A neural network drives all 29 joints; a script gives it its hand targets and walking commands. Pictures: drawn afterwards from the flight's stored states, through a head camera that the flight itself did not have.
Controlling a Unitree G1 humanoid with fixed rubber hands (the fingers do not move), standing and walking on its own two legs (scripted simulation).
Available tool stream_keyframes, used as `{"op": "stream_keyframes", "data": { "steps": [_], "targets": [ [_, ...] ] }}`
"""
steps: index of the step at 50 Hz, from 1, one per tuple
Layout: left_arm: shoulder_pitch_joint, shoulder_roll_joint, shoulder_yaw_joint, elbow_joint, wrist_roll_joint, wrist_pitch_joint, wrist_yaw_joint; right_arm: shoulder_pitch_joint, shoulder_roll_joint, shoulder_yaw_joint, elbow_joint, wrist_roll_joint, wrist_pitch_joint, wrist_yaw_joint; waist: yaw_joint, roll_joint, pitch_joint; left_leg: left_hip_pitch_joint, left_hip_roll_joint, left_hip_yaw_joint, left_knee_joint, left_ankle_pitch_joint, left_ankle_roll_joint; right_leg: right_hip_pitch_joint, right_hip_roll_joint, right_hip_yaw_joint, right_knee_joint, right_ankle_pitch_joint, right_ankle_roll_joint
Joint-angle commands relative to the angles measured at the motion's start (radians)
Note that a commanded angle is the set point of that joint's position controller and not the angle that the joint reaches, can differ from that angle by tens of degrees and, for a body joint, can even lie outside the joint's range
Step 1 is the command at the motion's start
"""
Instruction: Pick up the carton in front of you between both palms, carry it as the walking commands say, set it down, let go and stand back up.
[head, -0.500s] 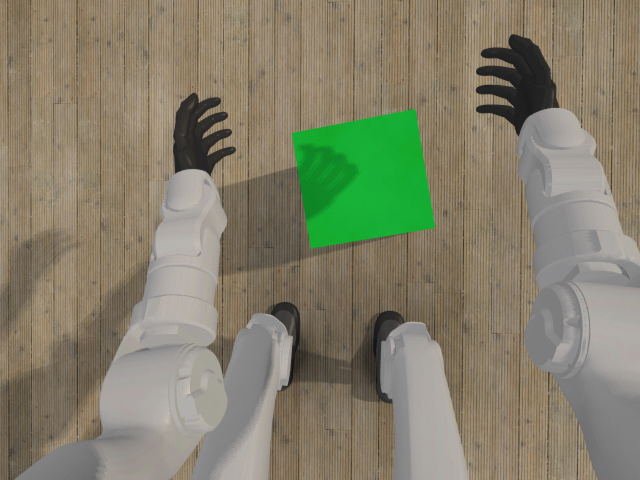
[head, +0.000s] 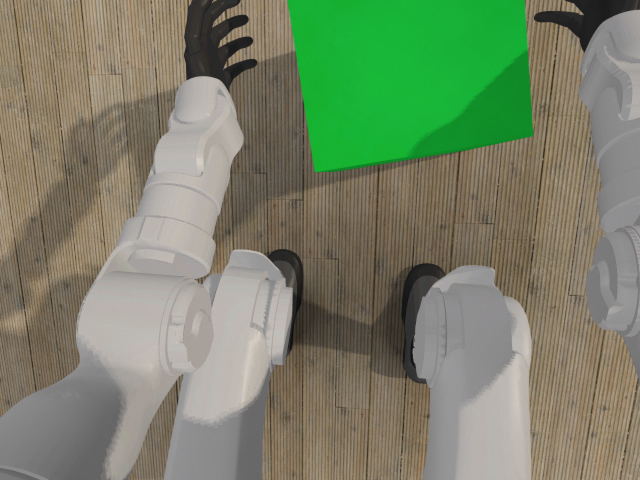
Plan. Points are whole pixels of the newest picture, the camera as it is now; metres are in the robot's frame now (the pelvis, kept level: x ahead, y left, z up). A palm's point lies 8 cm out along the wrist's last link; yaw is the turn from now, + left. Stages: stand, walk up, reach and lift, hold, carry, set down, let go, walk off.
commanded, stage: reach and lift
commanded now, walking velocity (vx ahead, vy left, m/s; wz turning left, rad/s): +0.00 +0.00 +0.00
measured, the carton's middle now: (398, 78) +0.52 -0.07 -0.28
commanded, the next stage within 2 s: none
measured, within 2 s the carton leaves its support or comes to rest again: leaves its support in 0.98 s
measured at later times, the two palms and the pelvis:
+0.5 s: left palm (223, 78) +0.51 +0.13 -0.20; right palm (566, 37) +0.54 -0.23 -0.21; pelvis +0.01 +0.00 -0.03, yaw +1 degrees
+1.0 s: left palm (245, 58) +0.53 +0.10 -0.18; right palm (542, 33) +0.54 -0.20 -0.20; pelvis +0.01 -0.01 -0.04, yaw +0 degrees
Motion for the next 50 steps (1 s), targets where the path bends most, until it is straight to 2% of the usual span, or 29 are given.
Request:
{"op": "stream_keyframes", "data": {
  "steps": [1, 3, 8, 11, 16, 25, 30, 32, 34, 35, 37, 39, 42, 45, 50],
  "targets": [
    [-0.246, 0.103, 0.01, -0.022, 0.003, -0.033, -0.009, -0.315, -0.125, 0.006, -0.025, 0.008, -0.03, -0.002, 0.001, -0.142, -1.051, 0.528, 0.016, 0.105, -0.074, 0.126, -0.004, 0.57, -0.054, -0.034, -0.18, 0.085, -0.012],
    [-0.274, 0.112, 0.006, 0.004, -0.005, -0.046, -0.013, -0.346, -0.129, 0.021, -0.009, 0.016, -0.041, -0.006, 0.002, -0.142, -1.044, 0.527, 0.017, 0.103, -0.044, 0.143, -0.004, 0.573, -0.058, -0.027, -0.153, 0.103, -0.014],
    [-0.26, 0.073, -0.054, 0.1, -0.086, -0.07, -0.034, -0.376, -0.14, 0.052, -0.041, 0.022, -0.072, -0.024, -0.053, -0.167, -1.049, 0.492, 0.008, 0.103, 0.016, 0.203, -0.005, 0.634, -0.063, -0.029, -0.102, 0.21, -0.017],
    [-0.224, 0.056, -0.067, 0.085, -0.102, -0.088, -0.03, -0.346, -0.131, 0.056, -0.06, 0.023, -0.081, -0.029, -0.052, -0.155, -1.075, 0.474, -0.001, 0.114, 0.033, 0.251, -0.01, 0.682, -0.062, -0.024, -0.076, 0.287, -0.019],
    [-0.158, 0.033, -0.099, 0.054, -0.135, -0.105, -0.024, -0.281, -0.094, 0.06, -0.094, 0.018, -0.086, -0.034, -0.073, -0.189, -1.129, 0.438, -0.018, 0.119, 0.04, 0.297, -0.011, 0.778, -0.058, -0.025, -0.066, 0.389, -0.014],
    [-0.18, 0.054, -0.039, 0.087, -0.066, -0.106, -0.022, -0.285, -0.028, 0.08, -0.043, 0.02, -0.074, -0.02, -0.027, -0.172, -0.962, 0.38, -0.022, 0.116, 0.016, 0.208, -0.003, 0.625, -0.056, -0.012, -0.101, 0.24, -0.014],
    [-0.238, -0.031, -0.053, 0.088, -0.048, -0.109, -0.026, -0.332, 0.051, 0.111, -0.007, 0.018, -0.078, -0.017, -0.034, -0.153, -0.937, 0.421, -0.033, 0.111, 0.005, 0.185, 0.003, 0.584, -0.044, -0.016, -0.116, 0.183, -0.023],
    [-0.275, -0.121, -0.057, 0.092, -0.031, -0.108, -0.037, -0.368, 0.145, 0.126, -0.001, 0.006, -0.078, -0.009, -0.041, -0.147, -0.935, 0.438, -0.046, 0.107, 0.005, 0.178, 0.007, 0.57, -0.033, -0.02, -0.119, 0.169, -0.028],
    [-0.286, -0.193, -0.016, 0.113, 0.022, -0.105, -0.048, -0.389, 0.261, 0.129, 0.019, -0.013, -0.068, 0.008, -0.019, -0.151, -0.923, 0.449, -0.058, 0.107, 0.007, 0.177, 0.011, 0.552, -0.022, -0.023, -0.119, 0.155, -0.028],
    [-0.33, -0.281, -0.013, 0.106, 0.051, -0.097, -0.07, -0.423, 0.376, 0.143, 0.011, -0.023, -0.058, 0.032, -0.011, -0.154, -0.919, 0.446, -0.069, 0.106, 0.012, 0.178, 0.016, 0.544, -0.012, -0.025, -0.118, 0.152, -0.028],
    [-0.449, -0.533, -0.035, 0.096, 0.081, -0.074, -0.132, -0.508, 0.64, 0.176, -0.014, -0.03, -0.046, 0.089, -0.014, -0.161, -0.934, 0.43, -0.089, 0.114, 0.027, 0.192, 0.017, 0.536, 0.007, -0.031, -0.111, 0.175, -0.035],
    [-0.527, -0.658, -0.043, 0.066, 0.101, -0.046, -0.185, -0.513, 0.79, 0.142, -0.034, -0.068, -0.023, 0.128, -0.035, -0.159, -0.918, 0.416, -0.1, 0.117, 0.037, 0.182, 0.019, 0.499, 0.021, -0.041, -0.105, 0.18, -0.038],
    [-0.554, -0.78, -0.048, 0.033, 0.118, -0.017, -0.227, -0.476, 0.917, 0.113, -0.068, -0.084, -0.003, 0.164, -0.051, -0.122, -0.922, 0.4, -0.108, 0.125, 0.047, 0.196, 0.02, 0.483, 0.035, -0.054, -0.092, 0.218, -0.043],
    [-0.558, -0.862, -0.073, -0.013, 0.108, 0.0, -0.246, -0.456, 0.993, 0.108, -0.134, -0.087, 0.009, 0.18, -0.064, -0.1, -0.99, 0.402, -0.114, 0.132, 0.056, 0.241, 0.016, 0.523, 0.044, -0.064, -0.08, 0.288, -0.044],
    [-0.576, -1.014, -0.192, -0.099, 0.045, 0.03, -0.263, -0.496, 1.1, 0.177, -0.33, -0.047, 0.021, 0.171, -0.092, -0.116, -1.254, 0.433, -0.124, 0.151, 0.066, 0.323, 0.007, 0.719, 0.059, -0.083, -0.079, 0.438, -0.032]
  ]
}}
